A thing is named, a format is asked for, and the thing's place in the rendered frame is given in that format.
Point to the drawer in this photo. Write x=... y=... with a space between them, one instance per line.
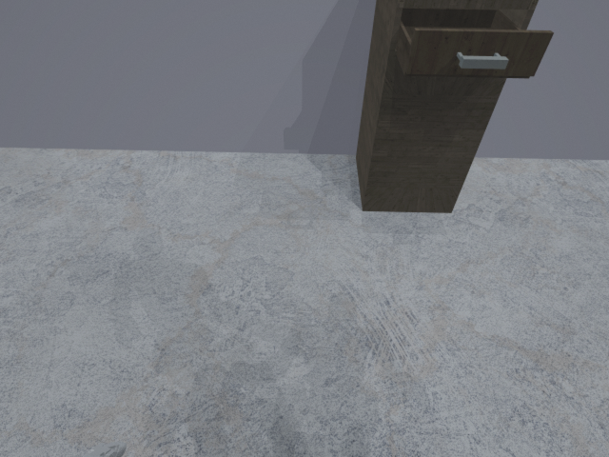
x=429 y=40

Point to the cabinet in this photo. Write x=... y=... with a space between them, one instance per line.
x=419 y=134

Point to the handle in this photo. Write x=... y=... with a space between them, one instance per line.
x=483 y=62

